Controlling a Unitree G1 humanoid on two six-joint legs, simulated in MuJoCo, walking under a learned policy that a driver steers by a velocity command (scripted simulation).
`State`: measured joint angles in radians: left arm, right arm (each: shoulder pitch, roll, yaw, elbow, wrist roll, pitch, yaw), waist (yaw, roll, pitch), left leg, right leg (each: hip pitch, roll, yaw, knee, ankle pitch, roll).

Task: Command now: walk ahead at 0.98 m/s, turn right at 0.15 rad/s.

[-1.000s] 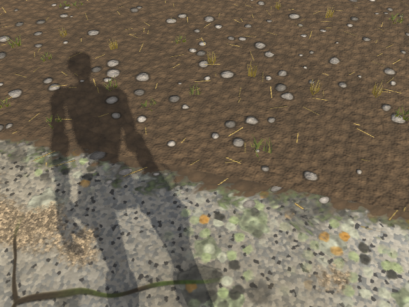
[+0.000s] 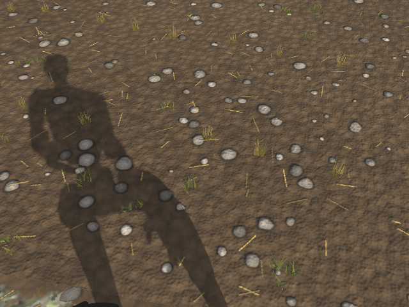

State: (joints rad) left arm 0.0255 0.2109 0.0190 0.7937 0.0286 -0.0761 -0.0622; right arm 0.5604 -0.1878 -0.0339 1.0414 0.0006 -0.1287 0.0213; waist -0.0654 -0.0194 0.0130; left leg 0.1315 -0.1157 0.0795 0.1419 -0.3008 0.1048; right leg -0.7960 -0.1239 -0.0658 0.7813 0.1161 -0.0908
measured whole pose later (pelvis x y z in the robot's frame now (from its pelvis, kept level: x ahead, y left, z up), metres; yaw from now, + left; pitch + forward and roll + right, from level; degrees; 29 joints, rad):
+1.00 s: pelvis +0.90 -0.21 -0.03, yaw -47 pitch +1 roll +2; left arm -0.08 0.30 0.02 0.60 0.03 -0.02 -0.09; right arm 0.53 -0.26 -0.04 0.93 -0.03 -0.09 -0.01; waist -0.07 -0.04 0.05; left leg 0.26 0.03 0.34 0.30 -0.46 -0.08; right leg -0.70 0.01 -0.16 0.75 -0.06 -0.20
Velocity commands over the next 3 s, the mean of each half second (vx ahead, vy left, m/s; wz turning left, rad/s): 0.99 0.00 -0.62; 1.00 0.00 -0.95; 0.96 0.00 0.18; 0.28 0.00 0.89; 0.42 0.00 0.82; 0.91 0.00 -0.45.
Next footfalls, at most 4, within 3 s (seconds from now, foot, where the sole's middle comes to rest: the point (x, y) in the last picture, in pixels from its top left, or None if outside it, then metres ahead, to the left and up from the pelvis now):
0.16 right None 0.35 -0.06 -0.77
0.58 left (195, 217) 0.82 0.01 -0.77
1.04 right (292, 168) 1.03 -0.39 -0.77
1.48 left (327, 103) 1.40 -0.64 -0.77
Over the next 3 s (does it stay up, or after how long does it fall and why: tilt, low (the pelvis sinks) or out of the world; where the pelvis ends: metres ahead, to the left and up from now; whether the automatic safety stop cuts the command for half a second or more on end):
stays up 1.95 -0.65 0.00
